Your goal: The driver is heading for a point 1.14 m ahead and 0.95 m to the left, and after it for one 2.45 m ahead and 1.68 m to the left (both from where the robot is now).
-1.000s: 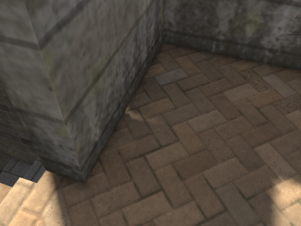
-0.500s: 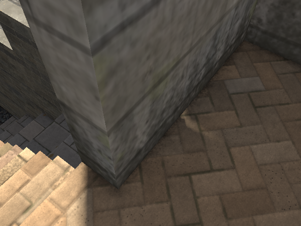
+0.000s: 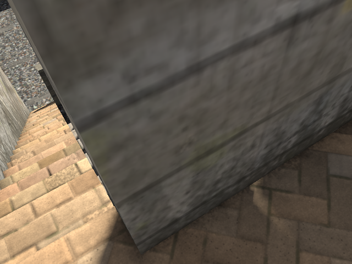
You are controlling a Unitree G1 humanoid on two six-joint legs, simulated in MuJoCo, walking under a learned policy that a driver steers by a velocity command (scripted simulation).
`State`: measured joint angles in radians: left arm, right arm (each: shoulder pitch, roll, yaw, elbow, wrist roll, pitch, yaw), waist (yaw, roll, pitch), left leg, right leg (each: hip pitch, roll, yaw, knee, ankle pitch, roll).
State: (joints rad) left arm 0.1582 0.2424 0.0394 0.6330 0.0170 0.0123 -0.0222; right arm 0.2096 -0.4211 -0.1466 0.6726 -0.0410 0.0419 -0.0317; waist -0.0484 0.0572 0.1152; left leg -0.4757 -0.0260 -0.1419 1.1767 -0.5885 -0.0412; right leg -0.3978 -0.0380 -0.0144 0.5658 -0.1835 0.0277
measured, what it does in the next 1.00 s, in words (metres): walks backwards, turning left: left foot, then right foot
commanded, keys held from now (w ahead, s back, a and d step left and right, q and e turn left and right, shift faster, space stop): w+q+shift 0.90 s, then w+shift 0.10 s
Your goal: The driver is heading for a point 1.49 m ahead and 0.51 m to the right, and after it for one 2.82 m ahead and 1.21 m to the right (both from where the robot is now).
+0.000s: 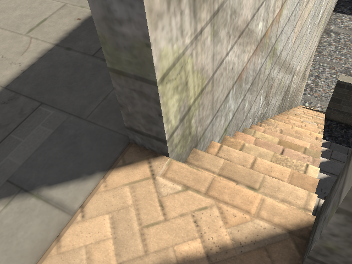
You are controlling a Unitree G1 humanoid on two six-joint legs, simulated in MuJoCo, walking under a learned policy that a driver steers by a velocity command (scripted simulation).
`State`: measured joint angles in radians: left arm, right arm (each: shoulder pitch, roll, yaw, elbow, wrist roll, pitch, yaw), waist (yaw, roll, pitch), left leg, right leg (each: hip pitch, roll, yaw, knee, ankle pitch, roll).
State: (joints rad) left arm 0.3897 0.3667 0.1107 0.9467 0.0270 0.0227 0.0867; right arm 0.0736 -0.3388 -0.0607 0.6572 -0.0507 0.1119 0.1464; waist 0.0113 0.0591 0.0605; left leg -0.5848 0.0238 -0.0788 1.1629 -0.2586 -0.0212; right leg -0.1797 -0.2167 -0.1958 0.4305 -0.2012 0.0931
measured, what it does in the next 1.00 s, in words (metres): steps to the left, turning right: left foot, then right foot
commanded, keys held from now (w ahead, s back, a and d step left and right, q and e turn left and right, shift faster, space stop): w+shift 0.14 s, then w+e+shift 0.86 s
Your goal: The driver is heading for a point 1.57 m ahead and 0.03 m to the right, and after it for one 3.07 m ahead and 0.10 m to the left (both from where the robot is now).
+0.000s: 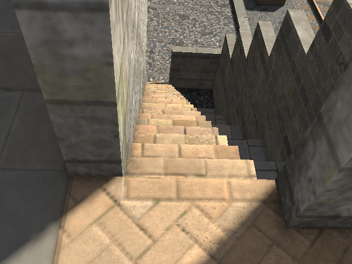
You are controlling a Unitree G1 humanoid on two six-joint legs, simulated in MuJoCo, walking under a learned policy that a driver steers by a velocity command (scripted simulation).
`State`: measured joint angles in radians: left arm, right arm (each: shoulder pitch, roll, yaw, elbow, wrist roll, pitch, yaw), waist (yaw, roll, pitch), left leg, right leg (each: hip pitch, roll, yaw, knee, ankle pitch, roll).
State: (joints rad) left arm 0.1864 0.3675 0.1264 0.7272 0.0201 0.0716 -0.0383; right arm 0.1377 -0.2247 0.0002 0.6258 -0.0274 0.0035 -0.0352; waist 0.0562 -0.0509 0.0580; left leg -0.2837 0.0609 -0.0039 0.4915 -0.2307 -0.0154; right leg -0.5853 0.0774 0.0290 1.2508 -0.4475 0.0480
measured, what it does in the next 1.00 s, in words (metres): steps to the right: right foot, then left foot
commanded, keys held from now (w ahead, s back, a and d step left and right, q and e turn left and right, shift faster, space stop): w+e+shift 0.22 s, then w+shift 0.36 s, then w+q+shift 0.42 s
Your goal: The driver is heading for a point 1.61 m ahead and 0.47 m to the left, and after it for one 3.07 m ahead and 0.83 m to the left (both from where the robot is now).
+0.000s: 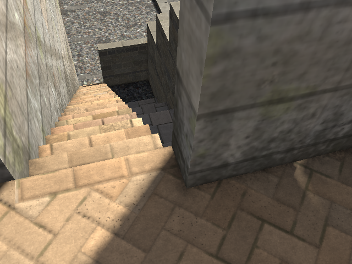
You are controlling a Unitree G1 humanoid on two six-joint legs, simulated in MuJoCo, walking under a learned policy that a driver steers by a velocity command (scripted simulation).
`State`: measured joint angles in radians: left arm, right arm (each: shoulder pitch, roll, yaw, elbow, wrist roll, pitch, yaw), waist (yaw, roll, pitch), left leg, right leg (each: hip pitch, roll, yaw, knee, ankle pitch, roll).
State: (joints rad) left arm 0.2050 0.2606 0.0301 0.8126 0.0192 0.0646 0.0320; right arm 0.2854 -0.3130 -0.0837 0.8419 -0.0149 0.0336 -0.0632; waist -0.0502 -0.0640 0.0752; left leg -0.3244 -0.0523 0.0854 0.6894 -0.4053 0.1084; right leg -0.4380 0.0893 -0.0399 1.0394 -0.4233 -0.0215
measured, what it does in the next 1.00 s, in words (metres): steps to the left, turning left: right foot, then left foot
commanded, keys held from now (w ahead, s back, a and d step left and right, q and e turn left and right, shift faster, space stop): w+q+shift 0.52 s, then w+shift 0.32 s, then w+e+shift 0.16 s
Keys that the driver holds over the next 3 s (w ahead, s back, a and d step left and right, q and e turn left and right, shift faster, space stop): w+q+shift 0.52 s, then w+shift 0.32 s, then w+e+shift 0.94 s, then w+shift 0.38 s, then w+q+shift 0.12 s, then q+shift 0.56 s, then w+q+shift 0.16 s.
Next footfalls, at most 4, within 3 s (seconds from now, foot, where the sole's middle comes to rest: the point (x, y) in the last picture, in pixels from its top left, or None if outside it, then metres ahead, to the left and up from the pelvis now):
0.20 right None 0.11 -0.21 -0.75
0.72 left None -0.07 0.15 -0.75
1.16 right None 0.00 0.10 -0.75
1.42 left None -0.07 0.42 -0.75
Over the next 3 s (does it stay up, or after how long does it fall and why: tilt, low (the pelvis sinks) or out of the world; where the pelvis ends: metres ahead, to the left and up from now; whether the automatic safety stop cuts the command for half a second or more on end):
stays up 0.02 -0.06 0.03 its command is cut before an obstacle from the start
